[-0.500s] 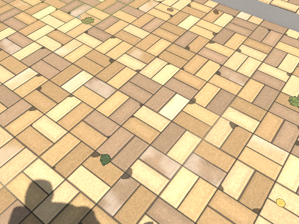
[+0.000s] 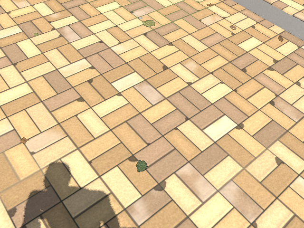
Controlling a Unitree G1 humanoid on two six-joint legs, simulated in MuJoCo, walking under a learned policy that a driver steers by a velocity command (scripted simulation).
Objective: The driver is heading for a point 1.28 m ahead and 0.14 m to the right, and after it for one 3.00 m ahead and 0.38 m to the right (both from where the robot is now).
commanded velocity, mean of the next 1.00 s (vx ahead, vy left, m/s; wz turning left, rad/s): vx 0.46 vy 0.00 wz -0.18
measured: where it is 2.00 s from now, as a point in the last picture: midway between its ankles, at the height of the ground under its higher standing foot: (171, 126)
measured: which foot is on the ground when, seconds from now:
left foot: down 0.00-0.36, up 0.38-0.80, down 0.82-1.00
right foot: up 0.00-0.34, down 0.36-0.84, up 0.86-1.00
